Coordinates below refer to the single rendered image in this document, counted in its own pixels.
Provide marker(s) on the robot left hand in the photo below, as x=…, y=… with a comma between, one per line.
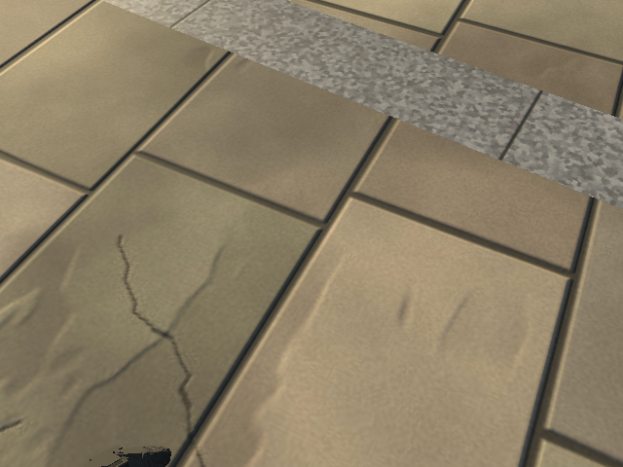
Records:
x=150, y=456

